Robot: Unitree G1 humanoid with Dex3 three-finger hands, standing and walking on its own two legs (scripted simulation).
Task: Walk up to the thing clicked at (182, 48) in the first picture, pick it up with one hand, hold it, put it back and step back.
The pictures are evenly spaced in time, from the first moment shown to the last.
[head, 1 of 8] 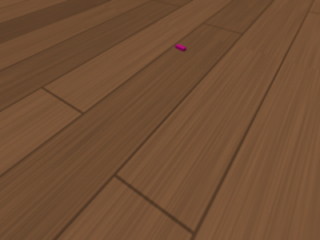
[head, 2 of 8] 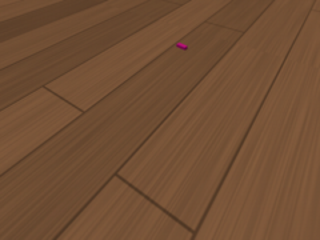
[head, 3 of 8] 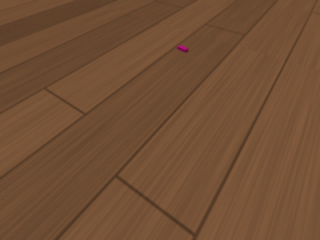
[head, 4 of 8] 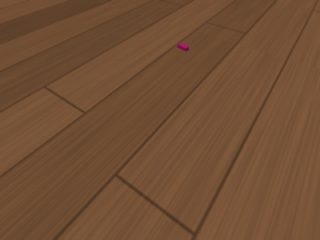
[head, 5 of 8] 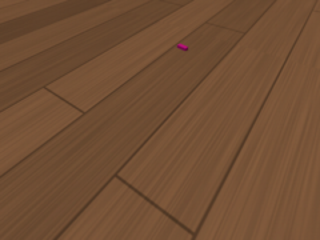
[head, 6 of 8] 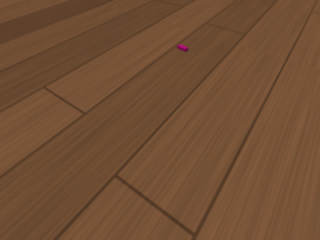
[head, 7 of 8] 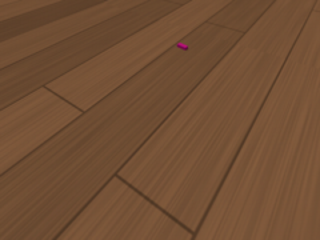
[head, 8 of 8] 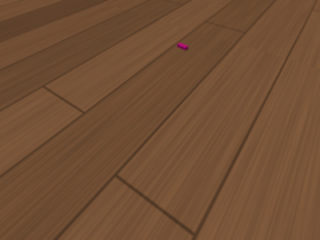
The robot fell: no
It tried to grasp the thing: no
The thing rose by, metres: 0.00
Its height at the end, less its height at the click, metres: +0.00
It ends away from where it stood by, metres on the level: 0.00
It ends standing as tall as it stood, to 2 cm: yes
